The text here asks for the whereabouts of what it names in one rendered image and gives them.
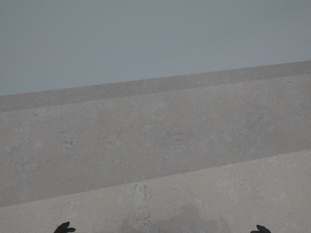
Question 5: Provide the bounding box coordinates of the left robot hand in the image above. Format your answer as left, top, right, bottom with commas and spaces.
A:
54, 222, 75, 233

